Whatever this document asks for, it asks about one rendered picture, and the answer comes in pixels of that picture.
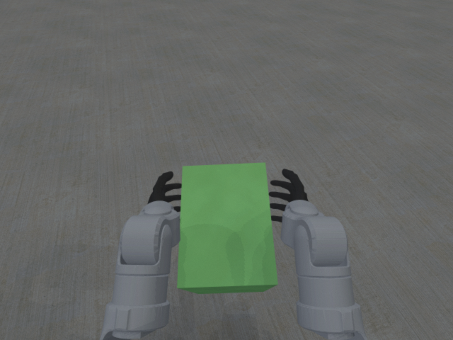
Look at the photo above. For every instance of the robot right hand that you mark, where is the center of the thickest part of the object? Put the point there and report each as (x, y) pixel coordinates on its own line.
(295, 188)

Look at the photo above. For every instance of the robot left forearm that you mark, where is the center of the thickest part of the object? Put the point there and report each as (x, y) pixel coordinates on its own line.
(139, 305)

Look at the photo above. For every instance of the robot left hand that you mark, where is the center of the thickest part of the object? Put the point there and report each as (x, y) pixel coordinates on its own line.
(160, 189)

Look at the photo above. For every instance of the carton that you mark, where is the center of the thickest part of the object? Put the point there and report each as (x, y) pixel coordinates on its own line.
(226, 237)

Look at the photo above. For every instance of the robot right forearm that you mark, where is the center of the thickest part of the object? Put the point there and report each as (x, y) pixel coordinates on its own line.
(326, 304)

